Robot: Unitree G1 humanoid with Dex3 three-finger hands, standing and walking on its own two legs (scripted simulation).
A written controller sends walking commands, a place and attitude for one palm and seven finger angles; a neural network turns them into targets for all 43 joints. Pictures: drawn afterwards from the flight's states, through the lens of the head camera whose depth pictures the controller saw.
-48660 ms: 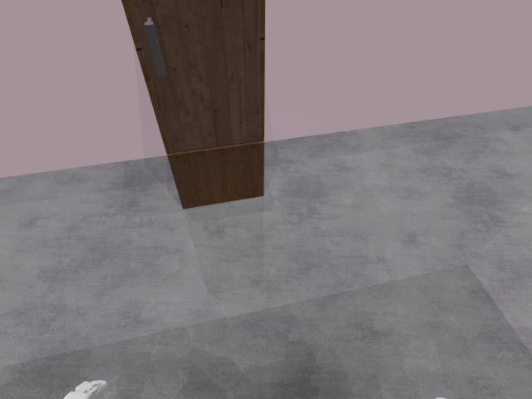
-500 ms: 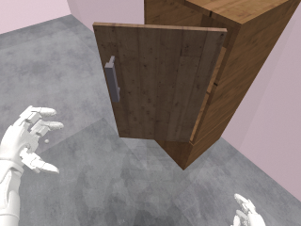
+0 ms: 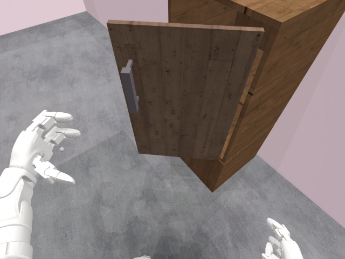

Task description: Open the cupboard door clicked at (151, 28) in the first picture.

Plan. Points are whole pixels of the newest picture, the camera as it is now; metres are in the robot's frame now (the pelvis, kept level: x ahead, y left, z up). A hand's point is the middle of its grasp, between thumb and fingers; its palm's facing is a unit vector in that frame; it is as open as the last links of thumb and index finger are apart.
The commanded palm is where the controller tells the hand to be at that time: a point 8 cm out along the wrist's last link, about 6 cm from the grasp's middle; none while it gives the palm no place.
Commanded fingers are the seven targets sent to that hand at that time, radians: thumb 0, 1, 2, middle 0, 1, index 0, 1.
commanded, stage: move the hooked fingers beside the handle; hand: left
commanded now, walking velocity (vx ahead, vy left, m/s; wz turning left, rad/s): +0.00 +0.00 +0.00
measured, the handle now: (132, 87) +0.55 +0.16 +0.07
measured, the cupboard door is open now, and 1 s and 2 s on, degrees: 46 46 46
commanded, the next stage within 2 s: none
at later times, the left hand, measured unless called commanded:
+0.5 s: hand (78, 127) +0.38 +0.25 +0.08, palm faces -0.03 -1.00 -0.01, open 14.0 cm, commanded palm +0.36 +0.30 +0.08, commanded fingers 0.00 -0.50 0.30 -0.30 -1.20 -0.30 -1.20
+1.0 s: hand (98, 106) +0.45 +0.23 +0.08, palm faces -0.05 -1.00 -0.01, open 14.0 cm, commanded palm +0.44 +0.27 +0.08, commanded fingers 0.00 -0.50 0.30 -0.30 -1.20 -0.30 -1.20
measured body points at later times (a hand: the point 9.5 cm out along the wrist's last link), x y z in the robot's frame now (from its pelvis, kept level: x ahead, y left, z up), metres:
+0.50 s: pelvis +0.01 +0.01 +0.00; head +0.07 +0.01 +0.44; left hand +0.38 +0.31 +0.09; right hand +0.10 -0.26 -0.10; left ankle +0.01 +0.11 -0.71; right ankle +0.01 -0.11 -0.71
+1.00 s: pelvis +0.00 +0.01 -0.01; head +0.09 +0.02 +0.43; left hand +0.45 +0.28 +0.08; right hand +0.05 -0.26 -0.12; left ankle +0.01 +0.11 -0.71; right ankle +0.01 -0.11 -0.71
